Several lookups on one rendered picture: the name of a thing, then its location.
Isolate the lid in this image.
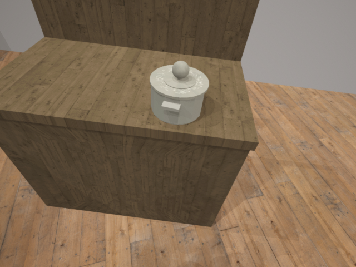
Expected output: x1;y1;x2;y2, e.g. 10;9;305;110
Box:
150;65;209;100

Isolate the pot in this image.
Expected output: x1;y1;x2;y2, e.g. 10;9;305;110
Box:
151;87;204;125

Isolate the table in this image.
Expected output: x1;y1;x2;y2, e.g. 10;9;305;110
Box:
0;0;260;227

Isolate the knob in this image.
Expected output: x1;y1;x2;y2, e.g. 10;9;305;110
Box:
172;61;189;79

